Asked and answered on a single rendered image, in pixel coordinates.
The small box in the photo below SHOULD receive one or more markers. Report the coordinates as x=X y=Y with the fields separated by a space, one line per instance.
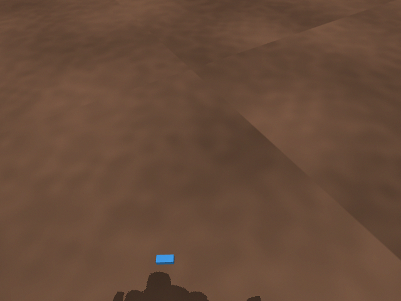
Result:
x=164 y=259

